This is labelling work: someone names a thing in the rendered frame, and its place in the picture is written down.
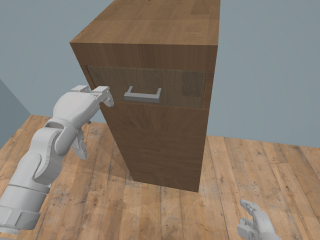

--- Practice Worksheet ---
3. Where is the left robot forearm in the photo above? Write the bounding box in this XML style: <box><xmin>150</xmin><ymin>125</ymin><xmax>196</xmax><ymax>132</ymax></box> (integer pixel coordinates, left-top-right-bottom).
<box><xmin>0</xmin><ymin>118</ymin><xmax>78</xmax><ymax>235</ymax></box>

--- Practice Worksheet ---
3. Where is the robot left hand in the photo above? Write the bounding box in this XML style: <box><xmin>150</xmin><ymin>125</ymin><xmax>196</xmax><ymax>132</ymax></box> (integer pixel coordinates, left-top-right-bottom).
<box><xmin>52</xmin><ymin>85</ymin><xmax>114</xmax><ymax>160</ymax></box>

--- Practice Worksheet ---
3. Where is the robot right hand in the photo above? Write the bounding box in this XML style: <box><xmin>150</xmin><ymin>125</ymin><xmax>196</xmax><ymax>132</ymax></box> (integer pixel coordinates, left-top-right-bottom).
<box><xmin>237</xmin><ymin>199</ymin><xmax>276</xmax><ymax>240</ymax></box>

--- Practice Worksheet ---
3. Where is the cabinet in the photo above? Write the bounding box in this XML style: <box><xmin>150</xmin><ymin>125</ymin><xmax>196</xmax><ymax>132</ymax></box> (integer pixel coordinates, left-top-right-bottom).
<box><xmin>69</xmin><ymin>0</ymin><xmax>221</xmax><ymax>193</ymax></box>

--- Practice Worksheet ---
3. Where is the handle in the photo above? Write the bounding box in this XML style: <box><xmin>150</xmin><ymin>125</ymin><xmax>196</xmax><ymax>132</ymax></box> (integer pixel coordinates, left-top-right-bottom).
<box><xmin>124</xmin><ymin>86</ymin><xmax>162</xmax><ymax>103</ymax></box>

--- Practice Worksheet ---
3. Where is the drawer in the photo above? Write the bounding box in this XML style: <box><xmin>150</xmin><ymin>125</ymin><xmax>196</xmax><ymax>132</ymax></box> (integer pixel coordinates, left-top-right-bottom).
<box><xmin>87</xmin><ymin>65</ymin><xmax>207</xmax><ymax>109</ymax></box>

